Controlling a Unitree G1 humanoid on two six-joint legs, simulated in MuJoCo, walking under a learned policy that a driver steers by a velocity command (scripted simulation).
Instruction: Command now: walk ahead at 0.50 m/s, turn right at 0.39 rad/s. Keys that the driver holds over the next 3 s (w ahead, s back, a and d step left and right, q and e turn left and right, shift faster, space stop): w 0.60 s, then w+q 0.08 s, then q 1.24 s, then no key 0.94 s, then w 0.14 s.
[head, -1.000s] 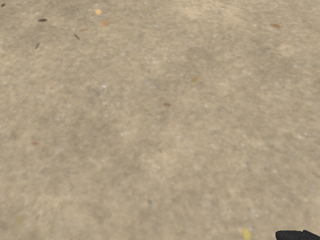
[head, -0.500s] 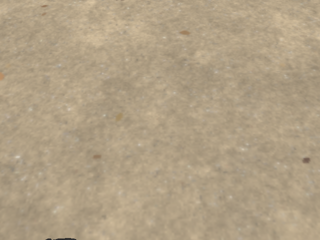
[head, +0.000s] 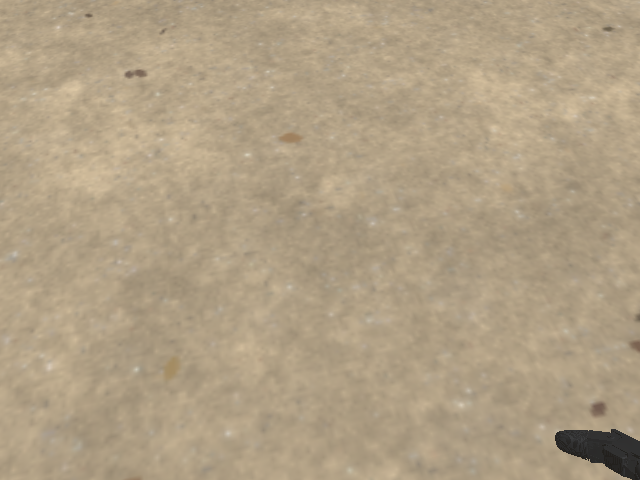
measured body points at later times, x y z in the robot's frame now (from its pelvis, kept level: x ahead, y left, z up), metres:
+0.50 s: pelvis +0.26 -0.03 +0.01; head +0.29 -0.04 +0.45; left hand +0.53 +0.17 -0.05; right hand +0.22 -0.31 -0.13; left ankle +0.12 +0.12 -0.72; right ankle +0.37 -0.15 -0.72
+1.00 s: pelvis +0.50 -0.04 +0.00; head +0.53 -0.03 +0.45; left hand +0.54 +0.26 -0.12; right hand +0.71 -0.28 -0.09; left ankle +0.61 +0.06 -0.72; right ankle +0.37 -0.15 -0.71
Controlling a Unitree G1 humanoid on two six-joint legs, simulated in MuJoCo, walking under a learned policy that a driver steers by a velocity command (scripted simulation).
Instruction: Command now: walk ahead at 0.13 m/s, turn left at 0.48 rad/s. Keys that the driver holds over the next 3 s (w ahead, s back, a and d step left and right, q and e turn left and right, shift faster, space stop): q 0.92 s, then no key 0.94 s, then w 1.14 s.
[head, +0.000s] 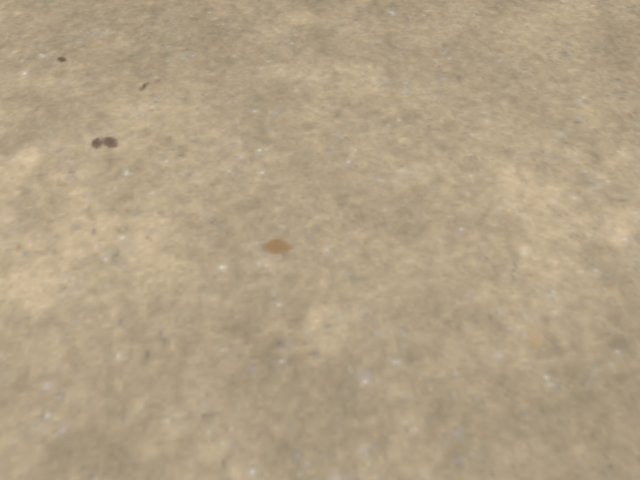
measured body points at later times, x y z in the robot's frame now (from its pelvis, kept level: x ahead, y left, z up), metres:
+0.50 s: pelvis +0.07 -0.05 +0.01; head +0.11 -0.06 +0.46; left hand +0.11 +0.26 -0.08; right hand +0.31 -0.27 -0.08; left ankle +0.08 +0.08 -0.68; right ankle +0.13 -0.16 -0.72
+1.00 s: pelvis +0.05 -0.02 +0.02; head +0.07 +0.03 +0.47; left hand +0.00 +0.31 -0.10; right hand +0.35 -0.15 -0.05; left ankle +0.01 +0.07 -0.72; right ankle +0.12 -0.15 -0.64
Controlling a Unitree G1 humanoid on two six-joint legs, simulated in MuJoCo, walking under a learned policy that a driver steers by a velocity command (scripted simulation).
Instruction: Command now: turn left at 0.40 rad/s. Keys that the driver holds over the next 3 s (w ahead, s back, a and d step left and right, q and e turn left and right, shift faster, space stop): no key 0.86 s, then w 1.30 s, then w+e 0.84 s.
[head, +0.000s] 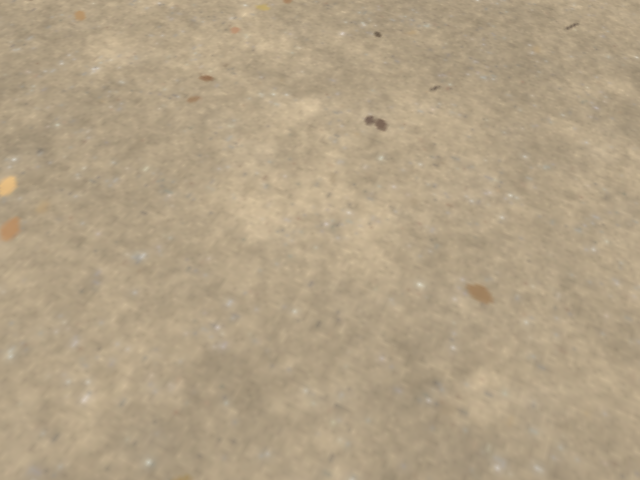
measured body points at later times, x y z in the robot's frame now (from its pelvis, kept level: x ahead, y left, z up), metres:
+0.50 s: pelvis +0.01 -0.03 -0.01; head +0.02 -0.03 +0.44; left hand +0.14 +0.23 -0.11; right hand +0.15 -0.28 -0.12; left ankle +0.01 +0.10 -0.74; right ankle +0.02 -0.14 -0.74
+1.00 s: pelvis +0.03 -0.04 -0.01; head +0.03 -0.04 +0.44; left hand +0.10 +0.23 -0.13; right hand +0.12 -0.30 -0.14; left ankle +0.01 +0.09 -0.73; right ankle +0.02 -0.14 -0.74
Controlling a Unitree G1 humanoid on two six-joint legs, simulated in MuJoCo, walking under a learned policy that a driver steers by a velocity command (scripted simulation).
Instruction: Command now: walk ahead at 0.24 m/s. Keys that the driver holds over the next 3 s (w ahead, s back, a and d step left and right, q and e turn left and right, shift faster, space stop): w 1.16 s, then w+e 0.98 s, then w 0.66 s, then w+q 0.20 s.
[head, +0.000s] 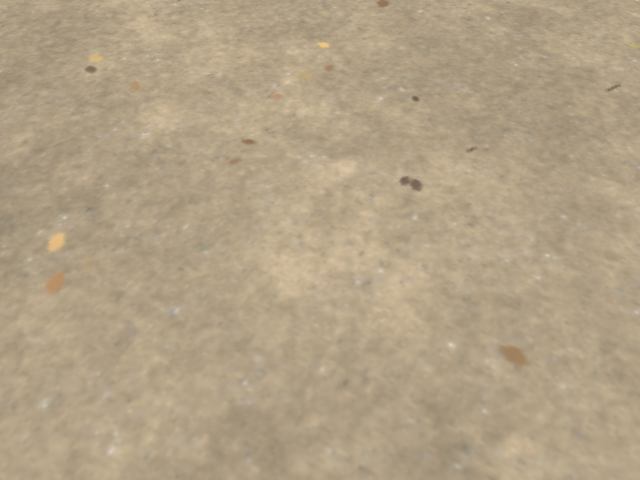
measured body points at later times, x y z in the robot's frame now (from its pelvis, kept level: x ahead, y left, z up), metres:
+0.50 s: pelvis +0.17 +0.05 +0.01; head +0.19 +0.06 +0.46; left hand +0.37 +0.29 -0.10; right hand +0.12 -0.20 -0.12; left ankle +0.06 +0.15 -0.74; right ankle +0.35 -0.11 -0.68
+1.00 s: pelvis +0.46 +0.00 +0.01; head +0.48 +0.00 +0.46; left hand +0.47 +0.27 -0.12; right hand +0.64 -0.26 -0.09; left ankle +0.64 +0.18 -0.67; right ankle +0.42 -0.08 -0.74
